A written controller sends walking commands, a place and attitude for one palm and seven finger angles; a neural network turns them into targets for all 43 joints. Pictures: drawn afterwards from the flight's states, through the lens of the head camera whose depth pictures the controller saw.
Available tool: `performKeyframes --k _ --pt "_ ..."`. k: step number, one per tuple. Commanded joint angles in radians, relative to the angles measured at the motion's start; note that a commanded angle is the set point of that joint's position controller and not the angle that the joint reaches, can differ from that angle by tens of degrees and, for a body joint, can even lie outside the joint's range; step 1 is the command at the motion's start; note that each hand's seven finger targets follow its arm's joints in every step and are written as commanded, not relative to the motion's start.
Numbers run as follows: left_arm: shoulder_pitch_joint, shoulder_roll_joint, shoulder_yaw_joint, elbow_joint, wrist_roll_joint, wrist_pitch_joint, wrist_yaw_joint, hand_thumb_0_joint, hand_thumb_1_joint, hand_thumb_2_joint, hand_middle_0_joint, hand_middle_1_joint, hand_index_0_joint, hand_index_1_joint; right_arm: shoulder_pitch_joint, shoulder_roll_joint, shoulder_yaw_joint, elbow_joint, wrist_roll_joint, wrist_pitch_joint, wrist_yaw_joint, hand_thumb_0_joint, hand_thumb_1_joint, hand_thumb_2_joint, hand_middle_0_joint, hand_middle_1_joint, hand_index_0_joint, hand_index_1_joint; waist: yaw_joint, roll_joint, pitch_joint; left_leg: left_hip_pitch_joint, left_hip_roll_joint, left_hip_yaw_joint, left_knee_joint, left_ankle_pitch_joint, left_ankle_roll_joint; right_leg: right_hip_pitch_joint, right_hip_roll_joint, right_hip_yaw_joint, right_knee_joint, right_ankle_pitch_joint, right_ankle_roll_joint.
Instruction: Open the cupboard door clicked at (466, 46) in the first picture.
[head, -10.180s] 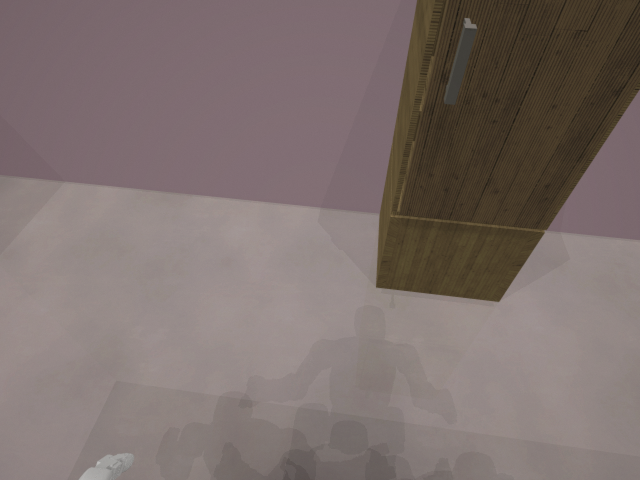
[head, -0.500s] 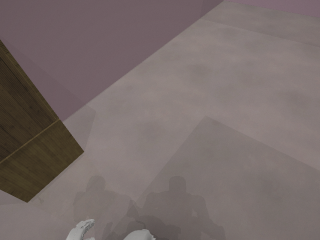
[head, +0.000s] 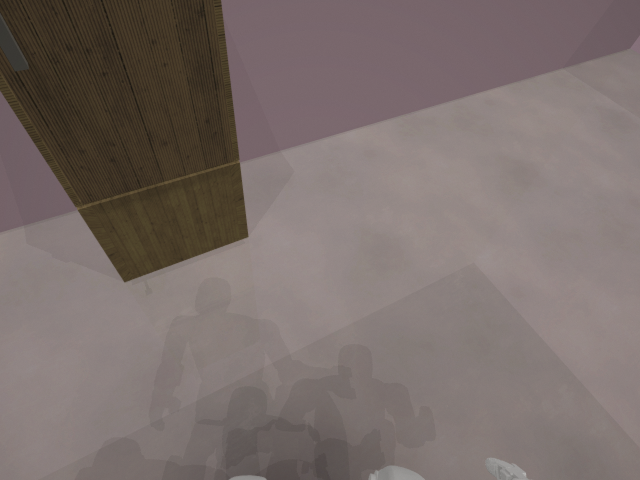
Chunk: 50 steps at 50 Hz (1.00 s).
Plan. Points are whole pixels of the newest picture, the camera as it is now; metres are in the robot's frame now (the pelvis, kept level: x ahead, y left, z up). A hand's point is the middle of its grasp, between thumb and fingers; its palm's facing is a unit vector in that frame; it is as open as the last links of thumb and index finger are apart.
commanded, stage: turn to face it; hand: left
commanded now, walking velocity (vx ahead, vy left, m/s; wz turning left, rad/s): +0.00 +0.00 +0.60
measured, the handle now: out of the picture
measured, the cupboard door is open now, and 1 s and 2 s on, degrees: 0 0 0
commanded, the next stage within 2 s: take the last steps up to it in 0.70 s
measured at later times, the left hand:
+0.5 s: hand out of the picture +0.07 +0.17 -0.12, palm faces +0.25 -0.92 -0.30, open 7.3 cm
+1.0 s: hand out of the picture -0.16 +0.14 -0.17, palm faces +0.49 -0.84 -0.22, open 7.4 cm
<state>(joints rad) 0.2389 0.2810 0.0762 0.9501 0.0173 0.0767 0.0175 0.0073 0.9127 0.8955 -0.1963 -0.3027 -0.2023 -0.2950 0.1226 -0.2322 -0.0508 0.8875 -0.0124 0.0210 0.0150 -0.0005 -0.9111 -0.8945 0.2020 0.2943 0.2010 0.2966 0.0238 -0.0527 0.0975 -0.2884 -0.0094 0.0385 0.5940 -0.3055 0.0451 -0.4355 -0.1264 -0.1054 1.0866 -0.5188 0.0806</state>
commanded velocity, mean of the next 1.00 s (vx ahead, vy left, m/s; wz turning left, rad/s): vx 0.07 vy -0.02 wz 0.34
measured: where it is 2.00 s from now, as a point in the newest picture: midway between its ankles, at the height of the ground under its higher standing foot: (299, 476)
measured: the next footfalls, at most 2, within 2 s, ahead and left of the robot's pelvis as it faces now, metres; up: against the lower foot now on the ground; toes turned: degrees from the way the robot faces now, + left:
right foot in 0.42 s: +0.07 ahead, -0.14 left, +0.00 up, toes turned +12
left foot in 0.88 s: -0.09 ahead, +0.07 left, +0.00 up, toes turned +28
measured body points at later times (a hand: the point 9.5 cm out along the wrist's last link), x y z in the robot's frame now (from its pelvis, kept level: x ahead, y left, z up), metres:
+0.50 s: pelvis -0.02 -0.06 +0.00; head +0.01 -0.09 +0.45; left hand +0.05 +0.21 -0.10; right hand +0.08 -0.30 -0.16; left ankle -0.02 +0.08 -0.68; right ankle +0.03 -0.15 -0.73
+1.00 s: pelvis -0.05 -0.04 +0.01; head -0.06 -0.02 +0.46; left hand -0.18 +0.18 -0.15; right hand +0.12 -0.22 -0.13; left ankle -0.12 +0.05 -0.73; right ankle +0.02 -0.14 -0.68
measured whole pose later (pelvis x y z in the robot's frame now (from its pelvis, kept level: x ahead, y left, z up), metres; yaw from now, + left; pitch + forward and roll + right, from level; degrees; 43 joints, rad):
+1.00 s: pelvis -0.05 -0.04 +0.01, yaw +26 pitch -2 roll +0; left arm 0.33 0.24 0.05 1.06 0.03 0.05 0.00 0.01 0.91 0.90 -0.20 -0.30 -0.20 -0.29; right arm 0.22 -0.17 -0.02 0.98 -0.02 0.00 0.00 0.00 -0.91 -0.89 0.20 0.29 0.20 0.30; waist 0.03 -0.04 0.02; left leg -0.14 0.01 0.04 0.47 -0.30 0.02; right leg -0.41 -0.08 -0.10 0.92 -0.42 0.03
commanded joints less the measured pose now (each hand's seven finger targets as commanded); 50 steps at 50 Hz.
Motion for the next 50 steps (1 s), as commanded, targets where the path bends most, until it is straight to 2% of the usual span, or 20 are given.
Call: performKeyframes --k 1,11,14,18,19,20,21,22,24,27,34,38,40,42,43,44,45,46,47,50 --pt "-0.038 0.073 0.013 -0.104 -0.001 -0.047 -0.007 0.000 0.900 0.900 -0.200 -0.300 -0.200 -0.300 0.064 -0.193 -0.043 -0.043 -0.005 -0.011 -0.028 0.000 -0.900 -0.900 0.200 0.300 0.200 0.300 -0.041 0.192 -0.149 0.197 0.233 -0.256 -0.228 0.588 0.094 -0.129 0.001 0.087 0.103 0.123 0.015" --pt "-0.149 0.061 0.005 -0.158 -0.006 -0.050 0.006 0.000 0.900 0.900 -0.200 -0.300 -0.200 -0.300 0.141 -0.198 -0.059 -0.029 -0.011 -0.004 -0.022 0.000 -0.900 -0.900 0.200 0.300 0.200 0.300 -0.076 0.190 -0.122 0.185 0.224 -0.413 -0.240 0.485 0.136 -0.093 0.044 0.117 -0.114 0.089 0.029" --pt "-0.155 0.043 -0.002 -0.173 -0.013 -0.054 0.009 0.000 0.900 0.900 -0.200 -0.300 -0.200 -0.300 0.138 -0.199 -0.064 -0.030 -0.015 0.002 -0.023 0.000 -0.900 -0.900 0.200 0.300 0.200 0.300 -0.071 0.212 -0.137 0.160 0.211 -0.455 -0.211 0.517 0.139 -0.020 0.075 0.115 -0.240 0.067 0.018" --pt "-0.049 0.047 0.001 -0.152 -0.020 -0.066 0.014 0.000 0.900 0.900 -0.200 -0.300 -0.200 -0.300 0.087 -0.190 -0.069 -0.043 -0.011 0.010 -0.019 0.000 -0.900 -0.900 0.200 0.300 0.200 0.300 -0.019 0.208 -0.165 0.022 0.155 -0.468 -0.152 0.468 0.095 0.224 0.115 0.092 -0.523 0.201 -0.003" --pt "-0.008 0.062 0.006 -0.140 -0.019 -0.073 0.017 0.000 0.900 0.900 -0.200 -0.300 -0.200 -0.300 0.080 -0.172 -0.067 -0.048 -0.005 0.011 -0.018 0.000 -0.900 -0.900 0.200 0.300 0.200 0.300 0.004 0.170 -0.178 -0.062 0.118 -0.446 -0.108 0.362 0.057 0.348 0.094 0.100 -0.663 0.305 -0.007" --pt "0.024 0.125 0.018 -0.136 -0.007 -0.084 0.023 0.000 0.900 0.900 -0.200 -0.300 -0.200 -0.300 0.101 -0.119 -0.061 -0.051 0.004 0.010 -0.012 0.000 -0.900 -0.900 0.200 0.300 0.200 0.300 0.017 -0.011 -0.197 -0.211 0.033 -0.356 0.015 0.122 -0.009 0.499 -0.060 0.236 -0.789 0.286 -0.044" --pt "0.024 0.211 0.032 -0.144 0.009 -0.089 0.028 0.000 0.900 0.900 -0.200 -0.300 -0.200 -0.300 0.112 -0.066 -0.054 -0.072 0.005 0.009 -0.010 0.000 -0.900 -0.900 0.200 0.300 0.200 0.300 0.019 -0.264 -0.180 -0.358 -0.108 -0.151 0.271 -0.245 -0.088 0.511 -0.332 0.512 -0.831 0.360 -0.158" --pt "0.010 0.201 0.026 -0.156 -0.001 -0.078 0.030 0.000 0.900 0.900 -0.200 -0.300 -0.200 -0.300 0.098 -0.122 -0.069 -0.070 -0.008 0.019 -0.013 0.000 -0.900 -0.900 0.200 0.300 0.200 0.300 0.013 -0.174 -0.157 -0.303 -0.056 -0.174 0.454 -0.284 -0.080 0.335 -0.382 0.487 -0.832 0.362 -0.225" --pt "-0.126 0.127 0.015 -0.179 -0.003 -0.078 0.026 0.000 0.900 0.900 -0.200 -0.300 -0.200 -0.300 0.134 -0.118 -0.076 -0.020 -0.015 0.045 0.000 0.000 -0.900 -0.900 0.200 0.300 0.200 0.300 -0.049 -0.125 -0.056 -0.252 -0.018 -0.164 0.610 -0.148 -0.079 0.140 -0.255 0.369 -0.886 0.109 -0.193" --pt "-0.149 0.073 -0.002 -0.175 -0.003 -0.084 0.021 0.000 0.900 0.900 -0.200 -0.300 -0.200 -0.300 0.196 -0.089 -0.066 0.020 -0.018 0.052 0.010 0.000 -0.900 -0.900 0.200 0.300 0.200 0.300 -0.078 -0.110 -0.037 -0.241 0.000 -0.109 0.671 -0.023 -0.100 0.138 -0.154 0.172 -0.843 0.230 -0.147" --pt "0.017 0.097 0.008 -0.094 0.010 -0.084 0.023 0.000 0.900 0.900 -0.200 -0.300 -0.200 -0.300 0.088 -0.072 -0.048 0.015 -0.011 0.049 0.004 0.000 -0.900 -0.900 0.200 0.300 0.200 0.300 0.003 -0.119 -0.038 -0.212 0.031 -0.062 0.445 -0.097 -0.116 0.241 -0.198 0.165 -0.831 0.263 -0.194" --pt "0.073 0.125 0.021 -0.056 0.019 -0.083 0.021 0.000 0.900 0.900 -0.200 -0.300 -0.200 -0.300 0.051 -0.047 -0.028 0.012 0.001 0.028 -0.003 0.000 -0.900 -0.900 0.200 0.300 0.200 0.300 0.033 -0.149 -0.104 -0.129 0.025 -0.011 0.196 -0.189 -0.103 0.335 -0.224 0.158 -0.754 0.499 -0.229" --pt "0.075 0.130 0.021 -0.034 0.017 -0.082 0.020 0.000 0.900 0.900 -0.200 -0.300 -0.200 -0.300 0.085 -0.037 -0.019 0.030 0.007 0.015 -0.011 0.000 -0.900 -0.900 0.200 0.300 0.200 0.300 0.017 -0.154 -0.149 -0.045 0.008 0.015 0.066 -0.158 -0.094 0.350 -0.218 0.144 -0.695 0.642 -0.223" --pt "0.056 0.105 0.015 -0.014 0.004 -0.080 0.017 0.000 0.900 0.900 -0.200 -0.300 -0.200 -0.300 0.176 -0.034 -0.010 0.066 0.004 -0.005 -0.016 0.000 -0.900 -0.900 0.200 0.300 0.200 0.300 -0.032 -0.109 -0.194 0.158 0.004 0.029 -0.185 0.046 -0.082 0.270 -0.171 0.087 -0.626 0.503 -0.145" --pt "0.052 0.062 0.002 -0.017 -0.008 -0.074 0.014 0.000 0.900 0.900 -0.200 -0.300 -0.200 -0.300 0.218 -0.083 -0.015 0.082 0.000 -0.020 -0.017 0.000 -0.900 -0.900 0.200 0.300 0.200 0.300 -0.055 0.036 -0.214 0.295 0.083 -0.059 -0.283 0.080 -0.060 0.145 -0.104 0.028 -0.520 0.305 -0.093" --pt "0.051 -0.009 -0.016 -0.038 -0.013 -0.069 0.003 0.000 0.900 0.900 -0.200 -0.300 -0.200 -0.300 0.243 -0.176 -0.037 0.084 -0.014 -0.025 -0.023 0.000 -0.900 -0.900 0.200 0.300 0.200 0.300 -0.070 0.330 -0.183 0.370 0.320 -0.370 -0.347 0.037 0.029 -0.108 0.023 -0.057 -0.327 0.032 -0.030" --pt "-0.014 -0.009 -0.026 -0.058 0.001 -0.065 0.001 0.000 0.900 0.900 -0.200 -0.300 -0.200 -0.300 0.261 -0.220 -0.043 0.087 -0.016 -0.016 -0.028 0.000 -0.900 -0.900 0.200 0.300 0.200 0.300 -0.099 0.332 -0.104 0.287 0.408 -0.457 -0.399 -0.030 0.112 -0.171 0.047 -0.001 -0.202 -0.071 -0.036" --pt "-0.042 -0.001 -0.021 -0.062 0.007 -0.070 -0.008 0.000 0.900 0.900 -0.200 -0.300 -0.200 -0.300 0.238 -0.210 -0.037 0.078 -0.019 -0.015 -0.029 0.000 -0.900 -0.900 0.200 0.300 0.200 0.300 -0.090 0.227 -0.043 0.214 0.422 -0.436 -0.421 -0.173 0.139 -0.183 0.021 0.038 -0.131 -0.018 -0.051" --pt "-0.052 -0.008 -0.021 -0.028 0.019 -0.065 -0.009 0.000 0.900 0.900 -0.200 -0.300 -0.200 -0.300 0.221 -0.151 -0.025 0.095 -0.020 -0.028 -0.038 0.000 -0.900 -0.900 0.200 0.300 0.200 0.300 -0.084 0.289 -0.004 0.190 0.349 -0.400 -0.447 -0.189 0.104 -0.204 0.021 0.065 -0.095 0.036 -0.045" --pt "0.010 -0.011 -0.022 0.036 0.013 -0.072 -0.031 0.000 0.900 0.900 -0.200 -0.300 -0.200 -0.300 0.178 -0.099 -0.005 0.092 -0.012 -0.045 -0.044 0.000 -0.900 -0.900 0.200 0.300 0.200 0.300 -0.048 0.220 0.069 0.152 0.273 -0.267 -0.453 -0.081 0.085 -0.187 0.024 0.069 -0.031 0.182 -0.042"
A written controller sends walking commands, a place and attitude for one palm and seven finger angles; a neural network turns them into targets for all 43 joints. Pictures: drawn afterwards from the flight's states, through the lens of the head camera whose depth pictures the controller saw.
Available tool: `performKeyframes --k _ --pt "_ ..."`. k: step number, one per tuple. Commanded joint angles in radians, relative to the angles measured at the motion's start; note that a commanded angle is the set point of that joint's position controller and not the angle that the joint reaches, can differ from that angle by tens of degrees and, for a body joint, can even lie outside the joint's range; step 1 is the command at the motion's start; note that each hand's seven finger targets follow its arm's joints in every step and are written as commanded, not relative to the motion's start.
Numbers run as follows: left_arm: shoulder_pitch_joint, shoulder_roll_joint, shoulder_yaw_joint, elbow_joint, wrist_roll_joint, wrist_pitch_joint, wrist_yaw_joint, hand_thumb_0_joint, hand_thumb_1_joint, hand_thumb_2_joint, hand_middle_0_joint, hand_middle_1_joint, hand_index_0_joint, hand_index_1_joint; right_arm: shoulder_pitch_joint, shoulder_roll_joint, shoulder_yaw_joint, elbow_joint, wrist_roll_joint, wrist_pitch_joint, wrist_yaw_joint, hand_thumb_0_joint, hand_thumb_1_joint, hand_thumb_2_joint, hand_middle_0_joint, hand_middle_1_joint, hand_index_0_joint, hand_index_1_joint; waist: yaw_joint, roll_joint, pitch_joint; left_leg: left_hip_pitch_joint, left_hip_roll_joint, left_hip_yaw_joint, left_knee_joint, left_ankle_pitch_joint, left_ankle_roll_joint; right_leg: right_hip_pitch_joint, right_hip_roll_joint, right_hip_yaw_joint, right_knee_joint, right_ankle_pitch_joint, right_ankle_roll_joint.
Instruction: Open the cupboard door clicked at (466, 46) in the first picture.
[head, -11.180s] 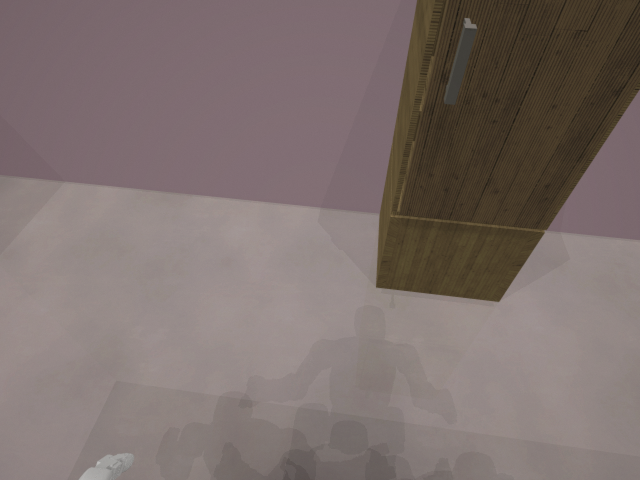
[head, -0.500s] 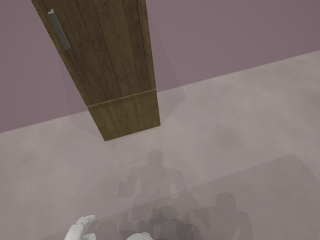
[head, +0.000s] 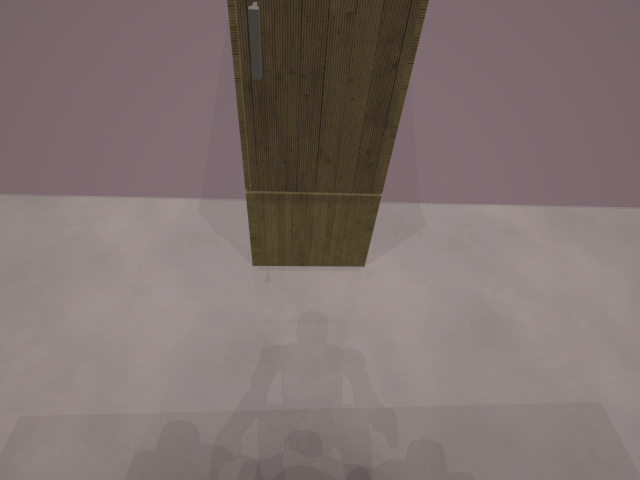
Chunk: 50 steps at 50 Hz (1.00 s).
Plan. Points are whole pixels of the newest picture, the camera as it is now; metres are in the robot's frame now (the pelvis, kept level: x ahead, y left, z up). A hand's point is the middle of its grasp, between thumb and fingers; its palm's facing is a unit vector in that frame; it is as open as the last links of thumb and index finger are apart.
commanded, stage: take the last steps up to it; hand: left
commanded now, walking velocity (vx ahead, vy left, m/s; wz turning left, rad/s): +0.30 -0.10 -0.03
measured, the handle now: (256, 41) +0.98 +0.24 +0.12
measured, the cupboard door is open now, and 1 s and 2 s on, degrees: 0 0 0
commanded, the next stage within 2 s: come to a stop and stand still in 1.28 s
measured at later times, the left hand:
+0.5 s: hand (257, 471) +0.17 +0.10 -0.16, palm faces +0.04 -0.97 -0.23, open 7.3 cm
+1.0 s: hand out of the picture +0.15 +0.06 -0.18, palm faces +0.17 -0.98 -0.11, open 7.3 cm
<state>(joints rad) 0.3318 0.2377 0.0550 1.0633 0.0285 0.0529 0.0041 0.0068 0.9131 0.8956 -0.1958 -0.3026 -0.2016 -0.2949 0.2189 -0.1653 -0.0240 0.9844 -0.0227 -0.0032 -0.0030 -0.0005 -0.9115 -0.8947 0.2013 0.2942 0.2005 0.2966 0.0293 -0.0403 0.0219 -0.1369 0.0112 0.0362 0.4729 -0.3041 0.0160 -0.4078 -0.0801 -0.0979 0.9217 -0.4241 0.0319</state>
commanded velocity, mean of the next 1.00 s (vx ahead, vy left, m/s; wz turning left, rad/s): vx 0.30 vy -0.04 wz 0.02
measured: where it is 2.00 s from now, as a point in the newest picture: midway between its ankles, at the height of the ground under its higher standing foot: (332, 425)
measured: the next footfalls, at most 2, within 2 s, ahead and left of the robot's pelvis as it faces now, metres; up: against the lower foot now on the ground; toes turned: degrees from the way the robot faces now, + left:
right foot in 0.36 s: +0.19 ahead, -0.17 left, +0.00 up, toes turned -9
left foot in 0.98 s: +0.38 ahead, +0.04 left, +0.00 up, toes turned +11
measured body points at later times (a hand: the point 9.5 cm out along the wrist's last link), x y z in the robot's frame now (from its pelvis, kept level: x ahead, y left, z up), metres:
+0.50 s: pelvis +0.10 -0.09 -0.01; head +0.11 -0.11 +0.44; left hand +0.17 +0.15 -0.14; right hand +0.05 -0.32 -0.17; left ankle +0.04 +0.06 -0.65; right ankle +0.15 -0.16 -0.74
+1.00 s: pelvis +0.28 -0.06 -0.02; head +0.30 -0.05 +0.43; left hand +0.14 +0.11 -0.17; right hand +0.40 -0.27 -0.16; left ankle +0.34 +0.03 -0.74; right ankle +0.16 -0.16 -0.73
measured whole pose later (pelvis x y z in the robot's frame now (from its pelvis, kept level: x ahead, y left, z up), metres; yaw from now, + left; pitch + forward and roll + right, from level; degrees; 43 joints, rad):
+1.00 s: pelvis +0.28 -0.06 -0.02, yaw +1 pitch -1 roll +0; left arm 0.49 0.09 0.02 1.21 0.02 -0.05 0.01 0.00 0.91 0.90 -0.20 -0.30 -0.20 -0.30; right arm 0.10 -0.12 -0.04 1.02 -0.03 -0.06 0.01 0.00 -0.91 -0.90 0.20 0.29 0.20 0.30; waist 0.06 -0.02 0.07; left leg -0.36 0.06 0.16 0.59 -0.19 0.05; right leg -0.08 -0.05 -0.17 0.64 -0.47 -0.01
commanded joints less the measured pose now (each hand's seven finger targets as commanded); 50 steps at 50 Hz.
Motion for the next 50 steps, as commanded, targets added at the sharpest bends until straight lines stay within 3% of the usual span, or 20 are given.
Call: performKeyframes --k 1,8,12,14,16,17,18,19,20,21,23,25,27,36,43,45,47,48,49,50 --pt "-0.061 0.038 -0.001 -0.064 0.001 -0.053 -0.023 0.000 0.900 0.900 -0.200 -0.300 -0.200 -0.300 0.095 -0.165 -0.033 0.001 0.001 -0.028 -0.027 0.000 -0.900 -0.900 0.200 0.300 0.200 0.300 -0.048 0.181 0.118 0.041 0.241 -0.235 -0.319 -0.019 0.113 -0.220 -0.019 0.055 0.140 0.114 0.012" --pt "-0.136 0.019 0.004 -0.084 -0.005 -0.048 -0.029 0.000 0.900 0.900 -0.200 -0.300 -0.200 -0.300 0.183 -0.163 -0.047 0.038 -0.001 -0.045 -0.033 0.000 -0.900 -0.900 0.200 0.300 0.200 0.300 -0.064 0.159 0.133 0.092 0.291 -0.204 -0.317 0.102 0.155 -0.260 -0.051 0.062 0.035 0.158 0.033" --pt "-0.195 -0.004 0.003 -0.103 -0.010 -0.059 -0.036 0.000 0.900 0.900 -0.200 -0.300 -0.200 -0.300 0.188 -0.169 -0.055 0.058 -0.011 -0.043 -0.032 0.000 -0.900 -0.900 0.200 0.300 0.200 0.300 -0.075 0.185 0.139 0.047 0.291 -0.163 -0.277 0.143 0.144 -0.141 -0.042 0.026 -0.184 0.130 0.024" --pt "-0.161 -0.007 0.008 -0.091 -0.012 -0.069 -0.037 0.000 0.900 0.900 -0.200 -0.300 -0.200 -0.300 0.171 -0.178 -0.058 0.063 -0.014 -0.041 -0.029 0.000 -0.900 -0.900 0.200 0.300 0.200 0.300 -0.058 0.199 0.112 0.000 0.286 -0.142 -0.222 0.168 0.126 -0.009 -0.014 -0.002 -0.277 0.141 0.010" --pt "-0.042 0.012 0.016 -0.043 -0.010 -0.082 -0.035 0.000 0.900 0.900 -0.200 -0.300 -0.200 -0.300 0.169 -0.173 -0.057 0.075 -0.012 -0.038 -0.026 0.000 -0.900 -0.900 0.200 0.300 0.200 0.300 -0.003 0.123 0.050 -0.066 0.232 -0.097 -0.075 0.181 0.085 0.208 0.036 -0.041 -0.401 0.218 -0.003" --pt "0.085 0.051 0.026 0.000 -0.005 -0.095 -0.030 0.000 0.900 0.900 -0.200 -0.300 -0.200 -0.300 0.171 -0.150 -0.054 0.079 -0.005 -0.041 -0.022 0.000 -0.900 -0.900 0.200 0.300 0.200 0.300 0.052 0.038 -0.014 -0.136 0.170 -0.033 0.104 0.173 0.049 0.385 0.012 0.004 -0.460 0.222 -0.018" --pt "0.206 0.151 0.049 0.038 0.004 -0.112 -0.016 0.000 0.900 0.900 -0.200 -0.300 -0.200 -0.300 0.193 -0.082 -0.040 0.062 0.006 -0.047 -0.012 0.000 -0.900 -0.900 0.200 0.300 0.200 0.300 0.093 -0.220 -0.109 -0.339 0.068 0.071 0.404 -0.036 0.001 0.594 -0.220 0.298 -0.552 0.128 -0.095" --pt "0.270 0.205 0.053 0.053 -0.012 -0.110 -0.004 0.000 0.900 0.900 -0.200 -0.300 -0.200 -0.300 0.140 -0.076 -0.033 0.018 0.012 -0.043 -0.010 0.000 -0.900 -0.900 0.200 0.300 0.200 0.300 0.106 -0.312 -0.119 -0.452 0.016 0.034 0.619 -0.320 0.001 0.575 -0.359 0.545 -0.681 0.118 -0.164" --pt "0.205 0.187 0.051 0.036 -0.018 -0.107 0.004 0.000 0.900 0.900 -0.200 -0.300 -0.200 -0.300 0.127 -0.100 -0.043 0.023 0.012 -0.036 -0.008 0.000 -0.900 -0.900 0.200 0.300 0.200 0.300 0.086 -0.227 -0.084 -0.457 0.062 -0.036 0.726 -0.268 0.015 0.470 -0.354 0.546 -0.736 -0.082 -0.194" --pt "0.112 0.142 0.044 0.020 -0.018 -0.103 0.007 0.000 0.900 0.900 -0.200 -0.300 -0.200 -0.300 0.080 -0.094 -0.050 0.029 0.010 -0.030 -0.002 0.000 -0.900 -0.900 0.200 0.300 0.200 0.300 0.066 -0.171 -0.005 -0.471 0.097 -0.047 0.776 -0.175 0.019 0.341 -0.327 0.505 -0.776 -0.225 -0.170" --pt "-0.024 0.075 0.020 -0.023 -0.013 -0.102 0.011 0.000 0.900 0.900 -0.200 -0.300 -0.200 -0.300 0.096 -0.070 -0.051 0.047 -0.003 -0.015 0.003 0.000 -0.900 -0.900 0.200 0.300 0.200 0.300 -0.004 -0.045 0.067 -0.432 0.128 -0.037 0.772 -0.046 -0.002 0.168 -0.276 0.359 -0.781 -0.173 -0.148" --pt "-0.043 0.027 0.004 -0.024 -0.011 -0.112 0.014 0.000 0.900 0.900 -0.200 -0.300 -0.200 -0.300 0.156 -0.035 -0.049 0.074 -0.010 0.003 0.007 0.000 -0.900 -0.900 0.200 0.300 0.200 0.300 -0.042 -0.029 0.066 -0.377 0.127 -0.020 0.725 0.031 -0.019 0.108 -0.219 0.219 -0.791 -0.053 -0.123" --pt "-0.015 0.012 0.000 -0.008 -0.009 -0.121 0.016 0.000 0.900 0.900 -0.200 -0.300 -0.200 -0.300 0.176 -0.023 -0.051 0.084 -0.014 0.009 0.012 0.000 -0.900 -0.900 0.200 0.300 0.200 0.300 -0.050 -0.049 0.054 -0.377 0.122 -0.003 0.679 0.074 -0.033 0.122 -0.187 0.149 -0.791 0.024 -0.117" --pt "0.132 0.010 -0.003 0.059 -0.004 -0.147 0.022 0.000 0.900 0.900 -0.200 -0.300 -0.200 -0.300 -0.038 -0.040 -0.050 0.008 -0.006 -0.011 0.024 0.000 -0.900 -0.900 0.200 0.300 0.200 0.300 0.005 -0.005 0.105 -0.556 0.141 0.000 0.451 0.101 -0.056 0.347 -0.227 0.183 -0.792 0.202 -0.193" --pt "0.206 -0.001 -0.006 0.101 -0.001 -0.137 0.024 0.000 0.900 0.900 -0.200 -0.300 -0.200 -0.300 -0.153 -0.003 -0.028 -0.024 0.001 -0.036 0.026 0.000 -0.900 -0.900 0.200 0.300 0.200 0.300 0.035 -0.057 0.098 -0.417 0.089 0.081 0.209 0.044 -0.020 0.410 -0.216 0.115 -0.677 0.548 -0.183" --pt "0.210 0.000 -0.007 0.108 -0.004 -0.132 0.023 0.000 0.900 0.900 -0.200 -0.300 -0.200 -0.300 -0.128 -0.009 -0.028 -0.014 0.000 -0.041 0.021 0.000 -0.900 -0.900 0.200 0.300 0.200 0.300 0.016 -0.051 0.080 -0.322 0.056 0.118 0.147 0.041 -0.004 0.409 -0.199 0.089 -0.606 0.665 -0.169" --pt "0.165 0.002 -0.006 0.098 -0.012 -0.131 0.022 0.000 0.900 0.900 -0.200 -0.300 -0.200 -0.300 0.069 -0.043 -0.038 0.050 -0.005 -0.054 0.006 0.000 -0.900 -0.900 0.200 0.300 0.200 0.300 -0.080 -0.013 -0.014 -0.008 0.020 0.144 0.016 0.142 0.021 0.304 -0.138 0.005 -0.348 0.777 -0.125" --pt "0.170 -0.032 -0.011 0.082 -0.018 -0.131 0.017 0.000 0.900 0.900 -0.200 -0.300 -0.200 -0.300 0.210 -0.125 -0.058 0.086 -0.013 -0.064 -0.005 0.000 -0.900 -0.900 0.200 0.300 0.200 0.300 -0.132 0.129 -0.126 0.249 0.176 -0.053 -0.026 0.230 0.077 0.119 -0.062 -0.039 -0.111 0.562 -0.075" --pt "0.167 -0.073 -0.026 0.051 -0.027 -0.133 0.008 0.000 0.900 0.900 -0.200 -0.300 -0.200 -0.300 0.307 -0.219 -0.076 0.115 -0.011 -0.063 -0.015 0.000 -0.900 -0.900 0.200 0.300 0.200 0.300 -0.144 0.326 -0.189 0.427 0.428 -0.379 -0.091 0.408 0.197 -0.138 0.052 -0.067 0.172 -0.081 -0.035" --pt "0.104 -0.037 -0.020 0.026 -0.018 -0.128 0.014 0.000 0.900 0.900 -0.200 -0.300 -0.200 -0.300 0.313 -0.222 -0.074 0.122 0.003 -0.050 -0.021 0.000 -0.900 -0.900 0.200 0.300 0.200 0.300 -0.147 0.220 -0.167 0.377 0.472 -0.391 -0.138 0.390 0.245 -0.188 0.032 0.024 0.290 -0.171 -0.053"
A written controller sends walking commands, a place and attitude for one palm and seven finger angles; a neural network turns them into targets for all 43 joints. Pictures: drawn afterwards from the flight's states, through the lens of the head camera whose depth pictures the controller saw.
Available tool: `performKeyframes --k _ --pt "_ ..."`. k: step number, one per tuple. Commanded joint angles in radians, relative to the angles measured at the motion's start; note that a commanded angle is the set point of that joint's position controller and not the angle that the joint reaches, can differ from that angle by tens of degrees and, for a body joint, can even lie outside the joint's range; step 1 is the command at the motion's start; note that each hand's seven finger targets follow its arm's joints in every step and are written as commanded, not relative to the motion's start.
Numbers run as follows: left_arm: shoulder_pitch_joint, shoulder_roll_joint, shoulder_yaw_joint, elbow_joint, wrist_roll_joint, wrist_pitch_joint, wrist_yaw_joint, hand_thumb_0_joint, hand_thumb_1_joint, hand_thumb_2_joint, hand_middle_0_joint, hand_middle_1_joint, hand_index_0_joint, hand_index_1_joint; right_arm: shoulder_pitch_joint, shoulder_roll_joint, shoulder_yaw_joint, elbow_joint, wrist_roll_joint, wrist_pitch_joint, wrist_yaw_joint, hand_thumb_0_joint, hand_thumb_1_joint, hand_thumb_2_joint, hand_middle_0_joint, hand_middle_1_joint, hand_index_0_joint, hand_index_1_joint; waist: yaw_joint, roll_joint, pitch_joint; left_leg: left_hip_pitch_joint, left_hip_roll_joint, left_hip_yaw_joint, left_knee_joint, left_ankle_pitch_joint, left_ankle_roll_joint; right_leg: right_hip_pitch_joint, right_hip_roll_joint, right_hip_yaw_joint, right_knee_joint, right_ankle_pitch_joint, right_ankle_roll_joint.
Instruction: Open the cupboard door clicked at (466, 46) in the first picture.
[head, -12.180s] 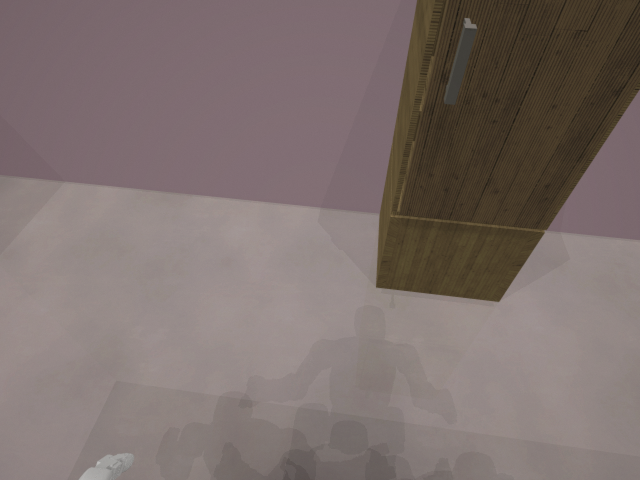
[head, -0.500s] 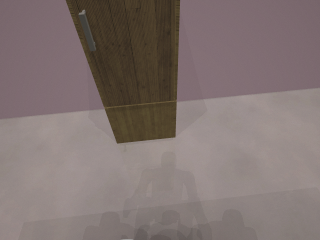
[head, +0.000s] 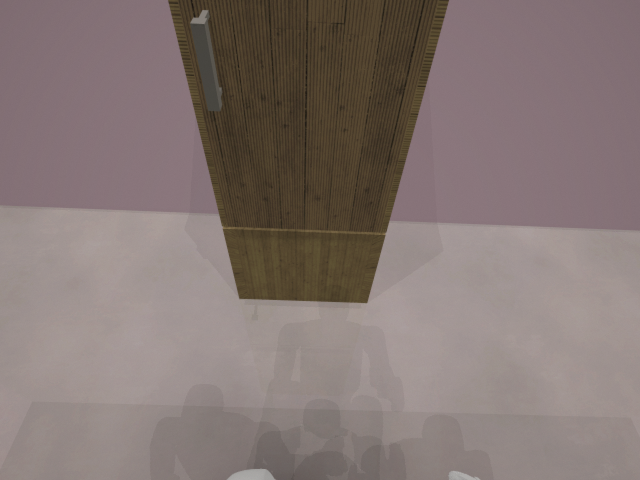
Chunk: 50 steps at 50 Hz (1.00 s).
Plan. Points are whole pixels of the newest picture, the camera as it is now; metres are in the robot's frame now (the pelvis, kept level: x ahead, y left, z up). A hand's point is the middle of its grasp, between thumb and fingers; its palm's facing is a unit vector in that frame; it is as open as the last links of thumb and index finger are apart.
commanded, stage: take the last steps up to it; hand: left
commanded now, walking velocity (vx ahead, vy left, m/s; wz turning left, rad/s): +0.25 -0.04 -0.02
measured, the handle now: (210, 62) +0.71 +0.29 +0.14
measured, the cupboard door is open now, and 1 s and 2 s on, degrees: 0 0 0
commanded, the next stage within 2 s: come to a stop and stand still in 0.28 s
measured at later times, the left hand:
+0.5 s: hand (259, 389) +0.26 +0.13 -0.15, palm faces -0.04 -0.97 -0.24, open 7.3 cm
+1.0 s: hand (177, 441) +0.18 +0.23 -0.17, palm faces +0.03 -0.97 -0.26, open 7.3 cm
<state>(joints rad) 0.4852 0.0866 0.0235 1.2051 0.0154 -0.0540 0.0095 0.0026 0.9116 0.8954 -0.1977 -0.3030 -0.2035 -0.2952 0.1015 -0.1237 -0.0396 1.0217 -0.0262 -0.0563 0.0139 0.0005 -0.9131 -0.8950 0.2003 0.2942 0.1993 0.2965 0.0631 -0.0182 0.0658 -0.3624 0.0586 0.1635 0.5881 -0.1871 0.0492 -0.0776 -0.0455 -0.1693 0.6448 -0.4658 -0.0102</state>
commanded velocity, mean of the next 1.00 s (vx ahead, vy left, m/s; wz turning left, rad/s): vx -0.01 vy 0.05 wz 0.00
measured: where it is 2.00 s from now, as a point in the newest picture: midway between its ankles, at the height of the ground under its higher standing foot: outside the picture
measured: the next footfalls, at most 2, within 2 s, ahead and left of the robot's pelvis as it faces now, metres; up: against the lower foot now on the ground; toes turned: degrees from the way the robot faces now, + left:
right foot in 0.40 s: +0.25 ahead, -0.15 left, +0.00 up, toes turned -11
left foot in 0.88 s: +0.17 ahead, +0.12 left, +0.00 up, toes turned +2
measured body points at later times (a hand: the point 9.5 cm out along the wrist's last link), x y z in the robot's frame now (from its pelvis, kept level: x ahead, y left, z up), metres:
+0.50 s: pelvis +0.15 -0.05 +0.00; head +0.17 -0.08 +0.45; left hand +0.26 +0.18 -0.13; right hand +0.09 -0.26 -0.17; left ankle +0.08 +0.09 -0.69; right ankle +0.21 -0.15 -0.72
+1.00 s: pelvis +0.14 +0.02 +0.00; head +0.12 +0.03 +0.45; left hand +0.18 +0.28 -0.15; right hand +0.24 -0.23 -0.12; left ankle +0.13 +0.12 -0.72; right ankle +0.19 -0.10 -0.71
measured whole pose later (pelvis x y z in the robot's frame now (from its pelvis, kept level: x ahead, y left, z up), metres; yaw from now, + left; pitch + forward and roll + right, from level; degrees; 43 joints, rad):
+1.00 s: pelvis +0.14 +0.02 +0.00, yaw -1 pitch -1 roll +1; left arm 0.30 0.24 0.04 0.95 0.03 0.07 0.02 0.00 0.91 0.90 -0.20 -0.30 -0.20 -0.30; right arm 0.22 -0.22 -0.05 0.84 -0.04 0.03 -0.01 0.00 -0.91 -0.89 0.20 0.29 0.20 0.30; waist 0.01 -0.03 -0.03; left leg -0.26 -0.01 0.08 0.64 -0.36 0.04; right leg -0.42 -0.08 -0.07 0.75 -0.36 0.00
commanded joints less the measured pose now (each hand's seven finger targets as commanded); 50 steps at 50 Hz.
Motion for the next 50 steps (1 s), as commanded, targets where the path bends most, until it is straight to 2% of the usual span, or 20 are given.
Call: performKeyframes --k 1,3,7,16,19,20,21,22,25,27,33,40,41,42,43,44,45,46,48,50 --pt "-0.104 0.116 0.017 -0.124 -0.004 -0.011 0.006 0.000 0.900 0.900 -0.200 -0.300 -0.200 -0.300 0.355 -0.232 -0.055 0.067 0.009 0.004 -0.039 0.000 -0.900 -0.900 0.200 0.300 0.200 0.300 -0.156 0.106 -0.128 0.461 0.400 -0.478 -0.300 0.145 0.198 -0.535 -0.046 0.118 0.608 -0.072 -0.010" --pt "-0.121 0.085 0.024 -0.112 0.007 0.001 -0.004 0.000 0.900 0.900 -0.200 -0.300 -0.200 -0.300 0.230 -0.150 -0.031 0.038 0.006 -0.006 -0.040 0.000 -0.900 -0.900 0.200 0.300 0.200 0.300 -0.104 0.073 0.014 0.254 0.341 -0.371 -0.369 0.071 0.147 -0.515 -0.097 0.145 0.581 0.050 0.007" --pt "-0.071 0.046 0.032 -0.120 0.014 0.030 -0.009 0.000 0.900 0.900 -0.200 -0.300 -0.200 -0.300 0.212 -0.106 -0.026 0.024 0.004 -0.022 -0.040 0.000 -0.900 -0.900 0.200 0.300 0.200 0.300 -0.050 0.085 -0.012 0.157 0.254 -0.189 -0.384 0.158 0.116 -0.426 -0.103 0.128 0.446 0.157 0.031" --pt "-0.274 0.103 0.032 -0.206 0.011 0.034 -0.019 0.000 0.900 0.900 -0.200 -0.300 -0.200 -0.300 0.244 -0.164 -0.040 0.044 -0.005 0.003 -0.035 0.000 -0.900 -0.900 0.200 0.300 0.200 0.300 -0.079 0.143 0.023 0.206 0.231 -0.144 -0.297 0.196 0.097 -0.320 -0.052 0.049 0.004 0.222 0.040" --pt "-0.143 0.152 0.043 -0.160 0.013 0.014 -0.016 0.000 0.900 0.900 -0.200 -0.300 -0.200 -0.300 0.244 -0.150 -0.032 0.054 0.000 0.012 -0.032 0.000 -0.900 -0.900 0.200 0.300 0.200 0.300 -0.007 0.045 -0.038 0.143 0.151 -0.078 -0.090 0.109 0.020 -0.062 -0.032 0.042 -0.182 0.347 0.030" --pt "-0.070 0.227 0.053 -0.135 0.018 -0.002 -0.005 0.000 0.900 0.900 -0.200 -0.300 -0.200 -0.300 0.271 -0.102 -0.021 0.054 0.008 0.009 -0.028 0.000 -0.900 -0.900 0.200 0.300 0.200 0.300 0.018 -0.132 -0.105 0.007 0.069 -0.014 0.115 -0.043 -0.027 0.115 -0.184 0.216 -0.214 0.529 -0.009" --pt "-0.027 0.295 0.058 -0.127 0.009 -0.008 0.005 0.000 0.900 0.900 -0.200 -0.300 -0.200 -0.300 0.285 -0.062 -0.010 0.033 0.018 0.018 -0.028 0.000 -0.900 -0.900 0.200 0.300 0.200 0.300 0.007 -0.287 -0.141 -0.070 -0.014 -0.012 0.289 -0.406 -0.062 0.140 -0.382 0.418 -0.285 0.810 -0.099" --pt "-0.071 0.285 0.043 -0.144 -0.002 -0.001 0.012 0.000 0.900 0.900 -0.200 -0.300 -0.200 -0.300 0.276 -0.084 -0.009 0.034 0.022 0.036 -0.040 0.000 -0.900 -0.900 0.200 0.300 0.200 0.300 -0.004 -0.162 -0.137 -0.006 0.015 -0.108 0.331 -0.466 -0.068 0.039 -0.406 0.390 -0.308 0.907 -0.153" --pt "-0.248 0.254 0.038 -0.192 0.003 0.020 0.031 0.000 0.900 0.900 -0.200 -0.300 -0.200 -0.300 0.284 -0.076 -0.010 0.071 0.028 0.068 -0.045 0.000 -0.900 -0.900 0.200 0.300 0.200 0.300 -0.046 -0.133 -0.081 0.023 0.028 -0.152 0.385 -0.377 -0.075 -0.103 -0.358 0.314 -0.284 0.923 -0.175" --pt "-0.270 0.252 0.045 -0.204 0.005 0.037 0.040 0.000 0.900 0.900 -0.200 -0.300 -0.200 -0.300 0.266 -0.074 -0.013 0.069 0.026 0.090 -0.042 0.000 -0.900 -0.900 0.200 0.300 0.200 0.300 -0.047 -0.083 -0.090 0.004 0.007 -0.154 0.411 -0.337 -0.080 -0.106 -0.337 0.252 -0.276 0.922 -0.167" --pt "-0.277 0.267 0.068 -0.232 0.008 0.054 0.047 0.000 0.900 0.900 -0.200 -0.300 -0.200 -0.300 0.199 -0.113 -0.040 0.008 0.010 0.126 -0.026 0.000 -0.900 -0.900 0.200 0.300 0.200 0.300 -0.039 -0.117 -0.124 -0.087 -0.024 -0.180 0.532 -0.243 -0.110 -0.098 -0.332 0.233 -0.291 0.818 -0.162" --pt "-0.295 0.286 0.075 -0.254 0.027 0.070 0.035 0.000 0.900 0.900 -0.200 -0.300 -0.200 -0.300 0.151 -0.109 -0.030 -0.038 0.015 0.094 -0.018 0.000 -0.900 -0.900 0.200 0.300 0.200 0.300 -0.033 -0.216 -0.132 0.034 -0.033 -0.123 0.178 -0.249 -0.093 -0.128 -0.278 0.246 -0.309 0.457 -0.143" --pt "-0.312 0.369 0.025 -0.329 0.022 0.060 0.048 0.000 0.900 0.900 -0.200 -0.300 -0.200 -0.300 0.197 -0.218 -0.027 -0.164 -0.002 0.083 -0.002 0.000 -0.900 -0.900 0.200 0.300 0.200 0.300 -0.127 -0.096 -0.141 0.054 -0.038 -0.182 -0.024 -0.230 -0.071 -0.042 -0.273 0.289 -0.191 0.536 -0.103" --pt "-0.298 0.328 0.053 -0.361 0.014 0.063 0.057 0.000 0.900 0.900 -0.200 -0.300 -0.200 -0.300 0.233 -0.180 -0.039 -0.171 -0.001 0.059 -0.008 0.000 -0.900 -0.900 0.200 0.300 0.200 0.300 -0.129 -0.046 -0.320 0.154 -0.043 -0.130 -0.114 -0.141 -0.068 -0.130 -0.240 0.214 -0.105 0.247 -0.061" --pt "-0.302 0.265 0.044 -0.370 0.004 0.075 0.053 0.000 0.900 0.900 -0.200 -0.300 -0.200 -0.300 0.209 -0.216 -0.045 -0.181 -0.012 0.053 -0.013 0.000 -0.900 -0.900 0.200 0.300 0.200 0.300 -0.130 0.156 -0.312 0.193 0.018 -0.202 -0.225 -0.116 -0.058 -0.208 -0.137 0.125 -0.022 0.150 -0.016" --pt "-0.264 0.235 0.028 -0.377 -0.006 0.083 0.038 0.000 0.900 0.900 -0.200 -0.300 -0.200 -0.300 0.149 -0.289 -0.056 -0.226 -0.020 0.059 -0.025 0.000 -0.900 -0.900 0.200 0.300 0.200 0.300 -0.097 0.320 -0.235 0.148 0.134 -0.375 -0.259 -0.118 -0.002 -0.311 -0.037 0.058 0.061 0.055 0.024" --pt "-0.229 0.206 0.026 -0.375 0.003 0.091 0.029 0.000 0.900 0.900 -0.200 -0.300 -0.200 -0.300 0.101 -0.294 -0.061 -0.262 -0.021 0.066 -0.035 0.000 -0.900 -0.900 0.200 0.300 0.200 0.300 -0.077 0.309 -0.147 0.074 0.172 -0.362 -0.277 -0.076 0.048 -0.359 -0.020 0.070 0.124 0.038 0.012" --pt "-0.210 0.194 0.025 -0.383 0.007 0.097 0.018 0.000 0.900 0.900 -0.200 -0.300 -0.200 -0.300 0.087 -0.295 -0.053 -0.289 -0.026 0.066 -0.036 0.000 -0.900 -0.900 0.200 0.300 0.200 0.300 -0.067 0.209 -0.112 0.007 0.189 -0.354 -0.286 -0.151 0.076 -0.342 -0.024 0.072 0.131 0.041 0.006" --pt "-0.225 0.198 0.024 -0.356 0.020 0.101 0.015 0.000 0.900 0.900 -0.200 -0.300 -0.200 -0.300 0.088 -0.243 -0.044 -0.264 -0.016 0.066 -0.043 0.000 -0.900 -0.900 0.200 0.300 0.200 0.300 -0.078 0.297 0.014 -0.064 0.123 -0.295 -0.278 -0.078 0.053 -0.354 0.006 0.101 0.187 0.092 0.008" --pt "-0.177 0.193 0.020 -0.349 0.018 0.092 0.011 0.000 0.900 0.900 -0.200 -0.300 -0.200 -0.300 0.102 -0.224 -0.032 -0.268 -0.012 0.064 -0.043 0.000 -0.900 -0.900 0.200 0.300 0.200 0.300 -0.058 0.199 0.056 -0.092 0.133 -0.292 -0.258 -0.038 0.065 -0.310 0.005 0.113 0.125 0.113 0.009"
